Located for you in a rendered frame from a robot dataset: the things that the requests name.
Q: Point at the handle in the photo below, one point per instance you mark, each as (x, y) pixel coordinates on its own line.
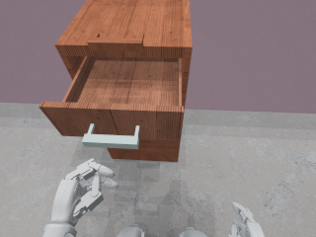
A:
(116, 44)
(110, 140)

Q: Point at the robot left shin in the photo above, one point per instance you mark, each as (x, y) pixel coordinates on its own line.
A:
(134, 225)

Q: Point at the right robot hand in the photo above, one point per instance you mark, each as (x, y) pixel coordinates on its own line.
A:
(252, 228)

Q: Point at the robot left forearm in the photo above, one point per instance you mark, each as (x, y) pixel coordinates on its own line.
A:
(59, 229)

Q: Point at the drawer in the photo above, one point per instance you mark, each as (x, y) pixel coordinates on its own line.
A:
(118, 93)

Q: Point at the left robot thigh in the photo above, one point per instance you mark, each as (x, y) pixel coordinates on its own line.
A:
(132, 231)

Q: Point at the cabinet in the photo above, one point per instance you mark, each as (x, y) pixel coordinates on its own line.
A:
(166, 30)

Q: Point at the left robot hand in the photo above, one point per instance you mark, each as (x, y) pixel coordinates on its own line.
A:
(66, 207)

